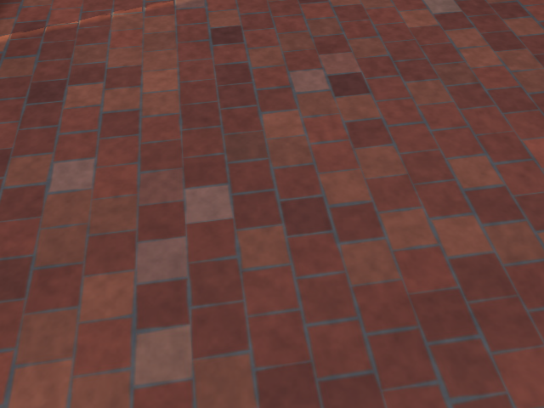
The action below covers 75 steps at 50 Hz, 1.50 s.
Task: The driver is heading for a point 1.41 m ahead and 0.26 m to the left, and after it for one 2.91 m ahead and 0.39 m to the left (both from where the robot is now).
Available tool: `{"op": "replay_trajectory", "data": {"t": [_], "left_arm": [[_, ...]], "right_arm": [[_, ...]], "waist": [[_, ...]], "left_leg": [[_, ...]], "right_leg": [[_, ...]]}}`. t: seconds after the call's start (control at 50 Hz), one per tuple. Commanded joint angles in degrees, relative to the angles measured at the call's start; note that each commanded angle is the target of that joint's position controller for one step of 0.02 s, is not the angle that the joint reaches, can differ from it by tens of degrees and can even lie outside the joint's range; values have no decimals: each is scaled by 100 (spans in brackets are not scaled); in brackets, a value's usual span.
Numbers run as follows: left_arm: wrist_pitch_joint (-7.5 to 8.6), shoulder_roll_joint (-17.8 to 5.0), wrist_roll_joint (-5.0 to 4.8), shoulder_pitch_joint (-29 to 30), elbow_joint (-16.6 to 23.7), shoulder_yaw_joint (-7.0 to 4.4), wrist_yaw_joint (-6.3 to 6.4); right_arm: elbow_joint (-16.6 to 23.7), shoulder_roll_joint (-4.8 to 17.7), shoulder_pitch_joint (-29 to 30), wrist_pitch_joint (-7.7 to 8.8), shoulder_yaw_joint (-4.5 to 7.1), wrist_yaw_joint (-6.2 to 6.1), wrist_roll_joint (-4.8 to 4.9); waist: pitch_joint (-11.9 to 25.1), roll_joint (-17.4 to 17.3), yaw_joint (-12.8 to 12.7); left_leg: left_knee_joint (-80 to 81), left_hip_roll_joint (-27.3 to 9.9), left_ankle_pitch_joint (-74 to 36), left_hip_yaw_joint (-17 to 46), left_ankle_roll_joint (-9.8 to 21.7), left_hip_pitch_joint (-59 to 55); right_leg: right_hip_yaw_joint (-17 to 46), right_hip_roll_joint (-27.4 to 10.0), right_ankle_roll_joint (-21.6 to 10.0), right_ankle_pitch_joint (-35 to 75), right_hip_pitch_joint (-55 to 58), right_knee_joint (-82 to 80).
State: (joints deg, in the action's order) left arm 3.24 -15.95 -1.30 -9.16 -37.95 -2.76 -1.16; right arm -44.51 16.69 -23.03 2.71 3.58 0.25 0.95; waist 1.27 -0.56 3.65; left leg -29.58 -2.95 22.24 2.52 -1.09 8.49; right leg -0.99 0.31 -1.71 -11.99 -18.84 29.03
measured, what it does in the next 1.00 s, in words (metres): walks ahead: left foot, then right foot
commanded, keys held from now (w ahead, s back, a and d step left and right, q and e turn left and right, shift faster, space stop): w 0.68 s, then no key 0.32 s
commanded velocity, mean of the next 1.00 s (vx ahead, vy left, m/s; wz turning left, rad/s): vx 0.41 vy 0.00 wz -0.02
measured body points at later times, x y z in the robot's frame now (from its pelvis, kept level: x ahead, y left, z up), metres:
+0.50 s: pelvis +0.25 +0.02 -0.02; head +0.30 +0.02 +0.43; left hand +0.22 +0.30 -0.14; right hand +0.50 -0.21 -0.08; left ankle +0.38 +0.11 -0.74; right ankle +0.03 -0.11 -0.71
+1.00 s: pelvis +0.50 +0.00 -0.01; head +0.53 -0.02 +0.44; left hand +0.70 +0.23 -0.09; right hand +0.55 -0.29 -0.14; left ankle +0.38 +0.11 -0.71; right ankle +0.62 -0.11 -0.73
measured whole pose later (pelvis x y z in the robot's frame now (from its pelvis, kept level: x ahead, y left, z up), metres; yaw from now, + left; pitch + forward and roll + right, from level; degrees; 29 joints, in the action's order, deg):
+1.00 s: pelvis +0.50 +0.00 -0.01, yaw +0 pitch +2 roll +1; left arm 4.2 -14.5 1.6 -4.6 -40.0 -1.5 -1.1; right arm -48.5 17.1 -16.4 2.9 2.1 0.0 -0.2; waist -2.4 0.2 3.3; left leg -40.2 2.2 28.0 0.5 0.1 9.8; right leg 0.0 -0.5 -1.8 -3.8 -26.7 28.8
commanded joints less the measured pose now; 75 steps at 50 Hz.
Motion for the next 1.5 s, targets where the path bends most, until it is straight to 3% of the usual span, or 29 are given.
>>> {"op": "replay_trajectory", "data": {"t": [0.02, 0.04, 0.12, 0.26, 0.38, 0.42, 0.46, 0.48, 0.5, 0.52, 0.54, 0.58, 0.64, 0.72, 0.78, 0.86, 0.94, 0.96, 0.98, 1.0, 1.02, 1.08, 1.14, 1.2, 1.24, 1.26, 1.3, 1.38, 1.5], "left_arm": [[74, -1643, 115, -2010, -82, -491, 42], [125, -1184, 82, -1687, -61, -344, -2], [143, -649, 162, -914, 35, -150, -16], [149, -827, 82, -1238, -322, -184, 111], [67, -990, -9, -1670, -678, -239, 144], [10, -1105, 10, -1640, -714, -276, 169], [-71, -1107, 58, -1537, -693, -253, 205], [-68, -871, 191, -1609, -543, -149, 233], [50, -17, 140, -2533, -492, 95, 147], [167, -693, -5, -2049, -581, -41, 111], [228, -958, -153, -1320, -347, -126, 86], [262, -844, -3, -797, -235, -115, 126], [84, -542, 41, -1171, -347, -88, 132], [22, -419, 161, -533, -136, -46, 168], [126, -225, 176, 18, -45, 29, 94], [160, -376, 144, 444, 102, -23, -10], [203, -786, 273, -273, -100, -198, -9], [203, -1220, 354, -546, -77, -275, 37], [105, -972, 388, -702, -79, -189, 78], [21, -552, 257, -866, -148, -80, 51], [-26, -513, 170, -618, -170, -52, 20], [-106, -530, 231, 411, -112, -39, 21], [-167, -527, 303, 626, -189, -66, 71], [-196, -406, 193, 583, -358, -28, 119], [-204, -250, 247, 326, -539, 35, 119], [-219, -236, 233, 181, -530, 9, 129], [-219, -311, 240, 294, -603, -20, 185], [-220, -288, 213, 116, -866, -38, 220], [-253, -296, 157, 102, -1193, -63, 223]], "right_arm": [[896, 363, 663, 297, -3, -38, 22], [857, 794, 764, 337, 119, -37, 118], [714, 550, 953, 306, 99, 68, -24], [943, 154, 1988, 289, -86, 149, -47], [1215, 301, 2724, 355, -78, 346, 20], [1177, 468, 2456, 351, -10, 342, -5], [852, 854, 1127, 306, 192, 233, -21], [667, 1227, 75, 269, 281, 152, -90], [542, 1600, -132, 278, 337, 197, -116], [542, 992, -159, 260, 211, 178, -28], [551, 826, 263, 249, 144, 133, -21], [590, 642, 883, 251, 81, 131, -110], [536, 515, 1081, 354, 55, 161, -135], [319, 712, 1027, 380, 96, 100, -120], [188, 783, 838, 292, 94, 31, -105], [-42, 889, 549, 151, 94, -10, -50], [-134, 770, 639, 35, 54, -62, -47], [-74, 515, 214, 93, -47, -51, -204], [-224, 111, -447, 104, -214, -24, -186], [-300, 453, -285, 29, -147, 3, -79], [-205, 703, 91, -69, -67, -6, -3], [-132, 562, 570, -416, -40, -165, -67], [-361, 353, 297, -485, -79, -234, -122], [-492, 281, 290, -460, -80, -193, -215], [-286, 543, 629, -443, -68, -216, -301], [-367, 821, 837, -430, 9, -230, -209], [-381, 403, 1088, -292, -95, -217, -236], [-551, 389, 906, -103, -112, -198, -157], [-764, 373, 788, -133, -130, -207, -124]], "waist": [[757, 1719, -1056], [195, 1144, -951], [-457, 699, -523], [-560, 496, -710], [-725, 443, -760], [-423, 579, -541], [543, 637, 193], [1448, 90, 533], [2384, -1577, -23], [2250, -1081, 317], [1150, -782, 283], [242, -68, -91], [133, -323, -498], [-330, -218, -476], [-242, -213, -243], [-71, -329, -90], [366, -158, -531], [1036, 542, -390], [1809, 1433, -356], [2045, 1232, -538], [1559, 854, -540], [507, 719, -198], [493, 944, -94], [480, 760, -35], [6, 350, -207], [-271, -446, -500], [-387, -596, -470], [-183, -275, -393], [6, -3, -320]], "left_leg": [[-3224, 362, 1045, -41, 136, 3753], [-3815, -33, 694, 212, 220, 4161], [-3347, -484, -904, 88, 272, 3771], [-1121, -207, -2610, -267, -6, 3169], [-31, 28, -2573, -238, 337, 2898], [28, 250, -2091, -399, 515, 2339], [85, 488, -2062, -642, 842, 363], [-274, -563, -2326, 514, 1206, -1629], [369, -1985, -907, 3570, 2238, -3548], [1034, -1870, -57, 4120, 2084, -3368], [1171, -1667, -235, 3123, 1798, -2519], [1442, -1239, -1500, 1994, 1594, -847], [1943, -972, -2059, 1308, 1662, 81], [2137, -807, -3418, 516, 1617, 473], [1876, -437, -4338, -158, 1297, 488], [1442, -688, -4060, 41, 1170, -207], [-11, -410, -3938, 87, 730, -402], [-1063, -18, -2626, -86, 427, 399], [-2534, 451, 554, -145, 34, 1565], [-3116, 390, 1889, 245, -90, 1795], [-3354, 215, 1771, 318, -145, 2033], [-2386, -127, 1038, 164, -284, 1573], [-1343, 34, 126, -126, -261, 529], [-206, 150, -1129, -328, -37, -242], [519, -353, -903, 254, 263, -1], [650, -334, 421, 285, 450, 986], [991, -238, 796, 281, 301, 1606], [664, -135, -526, 123, 131, 1037], [474, -53, -1483, 8, 182, 652]], "right_leg": [[4175, -2345, -1498, -1675, 3281, -1518], [3859, -2216, -1477, -2237, 2907, -1626], [2015, -1334, -1072, -345, 1692, -1976], [728, -988, -947, 1489, 1325, -2183], [733, -1425, -826, 1839, 2132, -1891], [674, -1442, -701, 3288, 2460, -1351], [374, -1102, -465, 4844, 2166, 363], [267, -817, -294, 3135, 831, 2139], [459, 364, 84, -1770, -1420, 4252], [1089, 177, 55, -2069, -2058, 4812], [866, -121, 26, -1635, -2449, 4821], [606, -580, 46, -813, -2074, 4148], [584, -796, 149, -499, -1382, 3661], [427, -832, 376, 374, -1608, 2490], [153, -525, 364, 1554, -1021, 1113], [262, -305, 214, 1845, -813, 315], [232, -201, -189, 2614, 470, -535], [961, -1080, -610, 5132, 1912, 27], [2217, -2192, -1593, 5905, 3188, 89], [2592, -2234, -1742, 5072, 3064, -132], [2413, -2013, -1541, 3833, 2551, -405], [1779, -1489, -1042, 1248, 658, -1165], [1209, -1137, -956, 570, -85, -1371], [929, -899, -637, -970, -413, -1300], [751, -555, -97, -1868, -604, -1060], [352, -208, 98, -1374, -67, -913], [271, -170, 136, -499, 696, -445], [302, -225, -15, 433, 748, -314], [269, -242, 15, 1346, 948, -166]]}}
